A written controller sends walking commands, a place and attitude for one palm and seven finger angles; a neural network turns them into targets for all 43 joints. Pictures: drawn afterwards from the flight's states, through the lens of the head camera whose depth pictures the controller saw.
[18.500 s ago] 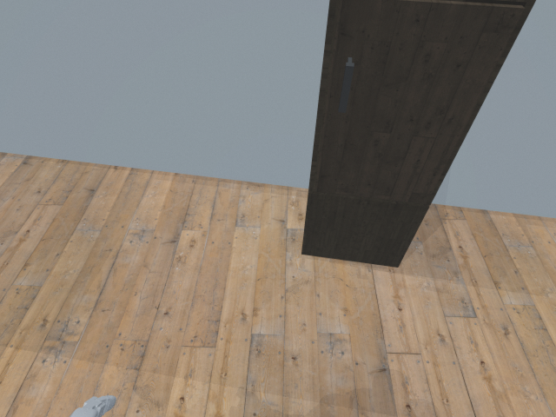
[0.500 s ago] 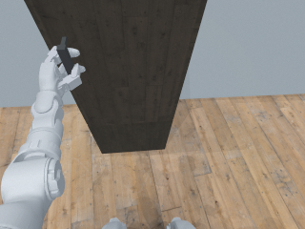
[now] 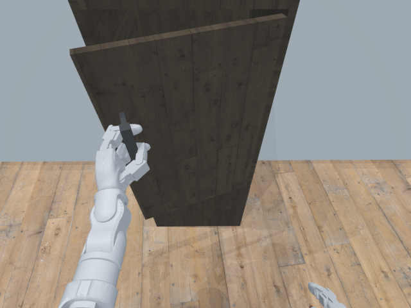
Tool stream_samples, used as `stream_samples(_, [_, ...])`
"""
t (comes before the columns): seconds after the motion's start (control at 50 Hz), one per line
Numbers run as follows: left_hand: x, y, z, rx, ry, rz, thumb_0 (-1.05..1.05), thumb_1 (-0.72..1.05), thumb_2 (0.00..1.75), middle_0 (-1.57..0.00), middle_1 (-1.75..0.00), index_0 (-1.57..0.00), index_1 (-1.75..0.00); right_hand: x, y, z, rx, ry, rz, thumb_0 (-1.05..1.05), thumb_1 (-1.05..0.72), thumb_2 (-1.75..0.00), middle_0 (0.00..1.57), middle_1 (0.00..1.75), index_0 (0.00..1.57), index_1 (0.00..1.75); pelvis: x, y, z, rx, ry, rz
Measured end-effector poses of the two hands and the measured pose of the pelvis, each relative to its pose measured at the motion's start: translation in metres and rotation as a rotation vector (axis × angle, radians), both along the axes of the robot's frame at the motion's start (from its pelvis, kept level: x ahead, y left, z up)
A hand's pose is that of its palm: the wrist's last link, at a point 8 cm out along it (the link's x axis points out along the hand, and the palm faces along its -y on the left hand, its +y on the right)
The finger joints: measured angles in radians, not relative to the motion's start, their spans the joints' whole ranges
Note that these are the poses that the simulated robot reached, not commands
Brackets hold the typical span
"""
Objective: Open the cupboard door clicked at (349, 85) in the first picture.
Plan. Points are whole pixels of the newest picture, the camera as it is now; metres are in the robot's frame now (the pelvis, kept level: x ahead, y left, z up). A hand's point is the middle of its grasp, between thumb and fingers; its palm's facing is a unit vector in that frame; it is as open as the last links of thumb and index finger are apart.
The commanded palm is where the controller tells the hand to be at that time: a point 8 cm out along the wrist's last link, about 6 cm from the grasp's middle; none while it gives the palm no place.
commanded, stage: pull the door open along its arc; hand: left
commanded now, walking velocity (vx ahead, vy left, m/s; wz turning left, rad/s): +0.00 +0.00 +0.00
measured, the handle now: (130, 141) +0.42 +0.17 +0.09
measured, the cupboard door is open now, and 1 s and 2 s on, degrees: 20 43 47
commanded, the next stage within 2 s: open thumb and fingers to let go in 0.46 s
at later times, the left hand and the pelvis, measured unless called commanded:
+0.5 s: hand (193, 213) +0.26 +0.03 +0.09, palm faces +0.29 -0.96 -0.02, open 6.0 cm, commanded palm +0.21 +0.07 +0.09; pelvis +0.00 -0.04 +0.01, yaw +3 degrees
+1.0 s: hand (184, 208) +0.27 +0.05 +0.09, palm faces +0.37 -0.93 -0.02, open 10.9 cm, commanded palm +0.23 +0.08 +0.09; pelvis +0.00 -0.04 +0.00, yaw +4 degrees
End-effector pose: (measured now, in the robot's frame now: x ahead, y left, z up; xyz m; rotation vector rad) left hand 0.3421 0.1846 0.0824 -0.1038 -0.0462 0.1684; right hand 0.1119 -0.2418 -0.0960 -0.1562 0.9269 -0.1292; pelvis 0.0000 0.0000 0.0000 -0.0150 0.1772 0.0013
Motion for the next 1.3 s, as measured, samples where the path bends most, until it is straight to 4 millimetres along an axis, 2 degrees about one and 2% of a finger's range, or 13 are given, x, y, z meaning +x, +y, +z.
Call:
stream_samples(0.12, [-0.037, -0.032, 0.003, -0.005, 0.028, 0.173, 0.02, 0.7, 0.79, -0.33, -1.34, -0.34, -1.29, 0.039, 0.016, 0.009, 0.034, -0.099, 0.108, 0.01, -0.91, -0.89, 0.2, 0.3, 0.2, 0.3, -0.003, -0.006, 0.001, 0.009, -0.028, 0.018])
stream_samples(0.22, [-0.062, -0.059, 0.007, 0.023, 0.069, 0.272, 0.02, 0.71, 0.8, -0.32, -1.31, -0.34, -1.31, 0.057, 0.024, 0.015, 0.051, -0.136, 0.16, 0.01, -0.91, -0.89, 0.2, 0.3, 0.2, 0.3, -0.004, -0.014, 0.002, 0.014, -0.056, 0.035])
stream_samples(0.32, [-0.084, -0.08, 0.01, 0.098, 0.08, 0.249, 0.02, 0.72, 0.81, -0.31, -1.31, -0.32, -1.32, 0.064, 0.022, 0.019, 0.059, -0.154, 0.163, 0.01, -0.9, -0.89, 0.2, 0.3, 0.21, 0.3, -0.003, -0.023, 0.003, 0.016, -0.087, 0.047])
stream_samples(0.5, [-0.114, -0.108, 0.012, 0.11, 0.102, 0.122, 0.01, 0.7, 0.76, -0.32, -1.32, -0.36, -1.33, 0.065, 0.004, 0.022, 0.066, -0.18, 0.137, 0.01, -0.9, -0.89, 0.2, 0.3, 0.2, 0.3, 0.001, -0.036, 0.005, 0.018, -0.137, 0.053])
stream_samples(0.66, [-0.107, -0.104, 0.011, 0.102, 0.115, 0.207, 0.01, 0.68, 0.79, -0.35, -1.32, -0.39, -1.33, 0.071, -0.005, 0.018, 0.032, -0.153, 0.162, 0.01, -0.91, -0.89, 0.2, 0.3, 0.2, 0.3, 0.001, -0.043, 0.007, 0.026, -0.144, 0.068])
stream_samples(0.76, [-0.106, -0.098, 0.009, 0.086, 0.113, 0.234, 0.01, 0.57, 0.75, -0.36, -1.31, -0.41, -1.32, 0.075, -0.004, 0.019, 0.03, -0.144, 0.174, 0.01, -0.91, -0.89, 0.2, 0.3, 0.2, 0.3, 0.002, -0.046, 0.007, 0.031, -0.127, 0.069])
stream_samples(0.86, [-0.107, -0.096, 0.007, 0.1, 0.108, 0.228, 0.01, 0.36, 0.67, -0.36, -1.29, -0.4, -1.29, 0.076, -0.002, 0.017, 0.033, -0.145, 0.172, 0.01, -0.91, -0.89, 0.2, 0.3, 0.2, 0.3, 0.003, -0.044, 0.006, 0.03, -0.118, 0.07])
stream_samples(1.08, [-0.106, -0.093, 0.007, 0.101, 0.099, 0.195, 0.0, -0.27, 0.4, -0.32, -1.21, -0.36, -1.21, 0.071, 0.008, 0.014, 0.039, -0.141, 0.158, 0.01, -0.91, -0.89, 0.2, 0.3, 0.2, 0.3, 0.003, -0.034, 0.004, 0.027, -0.114, 0.065])
stream_samples(1.18, [-0.104, -0.092, 0.006, 0.101, 0.097, 0.186, 0.0, -0.41, 0.34, -0.29, -1.09, -0.34, -1.08, 0.068, 0.013, 0.015, 0.038, -0.144, 0.156, 0.01, -0.91, -0.89, 0.2, 0.3, 0.2, 0.3, 0.001, -0.029, 0.003, 0.022, -0.116, 0.061])
stream_samples(1.3, [-0.103, -0.092, 0.006, 0.104, 0.097, 0.167, -0.01, -0.48, 0.31, -0.27, -0.86, -0.29, -0.85, 0.066, 0.019, 0.017, 0.04, -0.154, 0.154, 0.01, -0.91, -0.89, 0.2, 0.3, 0.2, 0.3, -0.003, -0.024, 0.002, 0.016, -0.119, 0.057])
